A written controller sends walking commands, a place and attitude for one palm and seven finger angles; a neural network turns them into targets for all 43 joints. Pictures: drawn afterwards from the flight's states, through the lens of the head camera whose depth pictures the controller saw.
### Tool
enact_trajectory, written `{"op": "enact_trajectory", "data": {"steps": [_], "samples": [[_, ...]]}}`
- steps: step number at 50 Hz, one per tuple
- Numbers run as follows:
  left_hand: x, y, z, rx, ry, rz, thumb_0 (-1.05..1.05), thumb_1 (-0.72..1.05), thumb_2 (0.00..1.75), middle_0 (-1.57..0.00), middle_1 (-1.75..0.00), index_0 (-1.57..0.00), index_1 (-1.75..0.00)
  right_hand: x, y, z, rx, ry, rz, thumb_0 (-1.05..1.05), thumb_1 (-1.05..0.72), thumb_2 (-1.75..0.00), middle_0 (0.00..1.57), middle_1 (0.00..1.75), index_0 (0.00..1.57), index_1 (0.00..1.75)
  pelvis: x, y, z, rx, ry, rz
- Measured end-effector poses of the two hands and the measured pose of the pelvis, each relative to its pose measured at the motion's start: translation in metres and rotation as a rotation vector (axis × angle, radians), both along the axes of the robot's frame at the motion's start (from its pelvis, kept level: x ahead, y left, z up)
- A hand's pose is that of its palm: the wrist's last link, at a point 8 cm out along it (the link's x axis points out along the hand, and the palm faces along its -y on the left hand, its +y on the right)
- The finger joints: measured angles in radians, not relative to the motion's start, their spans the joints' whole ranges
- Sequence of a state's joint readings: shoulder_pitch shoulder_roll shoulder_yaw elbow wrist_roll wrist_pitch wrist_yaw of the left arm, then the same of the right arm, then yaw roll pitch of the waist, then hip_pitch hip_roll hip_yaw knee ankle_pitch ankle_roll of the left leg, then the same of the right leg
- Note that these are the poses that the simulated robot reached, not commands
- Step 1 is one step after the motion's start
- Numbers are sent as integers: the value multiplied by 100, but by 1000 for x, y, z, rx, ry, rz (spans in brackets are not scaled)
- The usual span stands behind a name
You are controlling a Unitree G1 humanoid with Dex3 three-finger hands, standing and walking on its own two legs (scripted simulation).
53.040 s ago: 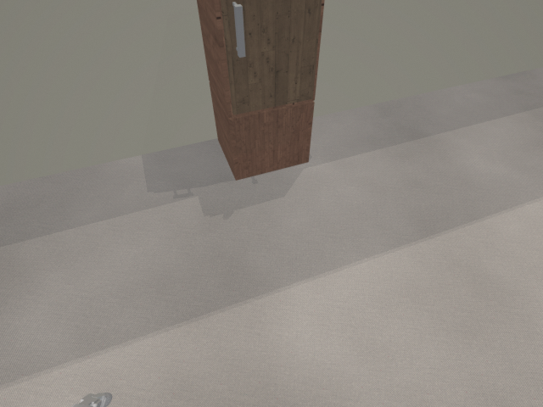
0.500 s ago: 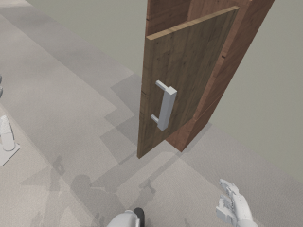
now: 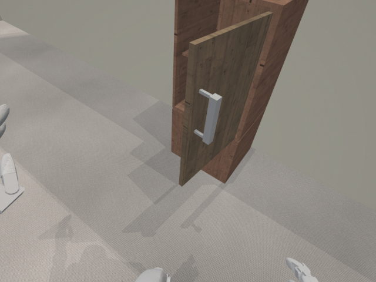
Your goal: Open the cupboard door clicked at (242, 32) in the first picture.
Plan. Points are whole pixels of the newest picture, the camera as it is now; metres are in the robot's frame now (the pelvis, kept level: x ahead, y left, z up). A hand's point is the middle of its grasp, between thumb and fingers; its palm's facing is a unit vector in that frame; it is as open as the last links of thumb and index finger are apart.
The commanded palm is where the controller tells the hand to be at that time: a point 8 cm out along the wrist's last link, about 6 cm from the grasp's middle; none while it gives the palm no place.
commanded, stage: stop stepping back and stand still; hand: left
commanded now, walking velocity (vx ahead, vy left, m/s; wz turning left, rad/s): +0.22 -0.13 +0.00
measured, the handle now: (205, 117) +0.57 +0.00 +0.04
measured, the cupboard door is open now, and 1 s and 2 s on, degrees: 84 84 84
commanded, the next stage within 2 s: let the arm hang, fingers relaxed in 0.30 s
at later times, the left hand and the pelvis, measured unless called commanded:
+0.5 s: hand (37, 233) +0.18 +0.29 +0.05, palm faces +0.31 -0.80 -0.52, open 7.4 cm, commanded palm none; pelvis +0.00 +0.02 +0.00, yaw +6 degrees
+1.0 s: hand out of the picture -0.05 +0.20 -0.15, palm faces +0.13 -0.97 -0.22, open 7.3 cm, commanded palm none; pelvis +0.02 +0.02 +0.02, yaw +6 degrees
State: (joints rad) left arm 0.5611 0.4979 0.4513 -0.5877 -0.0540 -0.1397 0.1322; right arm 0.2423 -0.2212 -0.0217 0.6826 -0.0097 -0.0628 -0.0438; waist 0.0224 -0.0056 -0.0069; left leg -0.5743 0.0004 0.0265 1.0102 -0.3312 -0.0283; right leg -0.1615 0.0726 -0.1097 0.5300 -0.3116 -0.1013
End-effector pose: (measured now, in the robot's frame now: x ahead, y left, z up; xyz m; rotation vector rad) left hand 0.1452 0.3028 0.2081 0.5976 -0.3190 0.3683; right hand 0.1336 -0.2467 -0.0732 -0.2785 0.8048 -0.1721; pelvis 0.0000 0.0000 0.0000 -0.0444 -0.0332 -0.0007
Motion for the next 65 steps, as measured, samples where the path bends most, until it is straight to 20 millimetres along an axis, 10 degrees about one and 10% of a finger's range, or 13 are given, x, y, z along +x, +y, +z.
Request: {"op": "enact_trajectory", "data": {"steps": [7,20,22,26,31,34,46,65], "samples": [[2,24,-22,-181,-134,42,1,89,90,-21,-31,-21,-31,-7,18,4,-47,-61,-29,1,-90,-90,20,30,20,30,-1,24,-9,16,-14,36],[-8,12,3,73,70,38,1,89,90,-21,-31,-21,-30,-6,59,-11,150,-32,46,1,-90,-90,20,30,20,30,-6,13,5,42,19,41],[-4,17,-30,35,186,81,1,89,90,-20,-30,-20,-30,-1,53,-28,170,11,75,1,-90,-90,20,30,20,30,-6,13,0,41,29,64],[-5,22,-161,-288,637,228,0,90,90,-19,-30,-20,-30,0,39,-56,163,164,96,1,-90,-90,20,30,20,30,-2,17,-3,56,30,114],[-67,-36,-310,-614,1203,245,1,91,90,-19,-30,-19,-30,-14,27,-57,92,264,65,1,-90,-90,20,30,20,30,1,19,-8,45,7,125],[-111,-60,-348,-756,1372,308,-1,98,90,-20,-30,-20,-30,-34,23,-52,42,348,52,0,-91,-90,20,30,20,30,5,16,-5,42,-2,122],[-200,-58,-329,-751,1690,452,-1,95,90,-20,-30,-20,-30,-88,47,-59,112,586,-6,0,-91,-90,20,30,19,30,19,22,17,45,18,107],[-159,-76,-334,-751,1615,374,1,93,90,-20,-30,-20,-30,-130,78,-66,204,675,-56,0,-91,-90,20,30,20,30,23,24,18,55,-1,94]]}}
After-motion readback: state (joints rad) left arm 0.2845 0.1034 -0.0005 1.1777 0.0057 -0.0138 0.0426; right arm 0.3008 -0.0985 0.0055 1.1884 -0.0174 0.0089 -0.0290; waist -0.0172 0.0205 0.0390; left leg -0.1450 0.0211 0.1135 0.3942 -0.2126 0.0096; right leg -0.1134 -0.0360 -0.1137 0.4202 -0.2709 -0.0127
